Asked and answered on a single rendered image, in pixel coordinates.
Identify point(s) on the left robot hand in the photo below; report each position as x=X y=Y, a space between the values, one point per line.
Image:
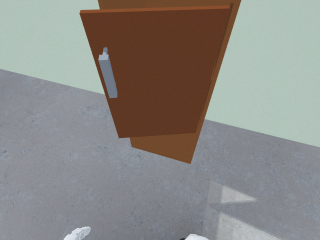
x=78 y=233

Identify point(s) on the handle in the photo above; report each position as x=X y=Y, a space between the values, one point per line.
x=106 y=69

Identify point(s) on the cupboard door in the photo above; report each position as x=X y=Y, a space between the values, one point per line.
x=162 y=60

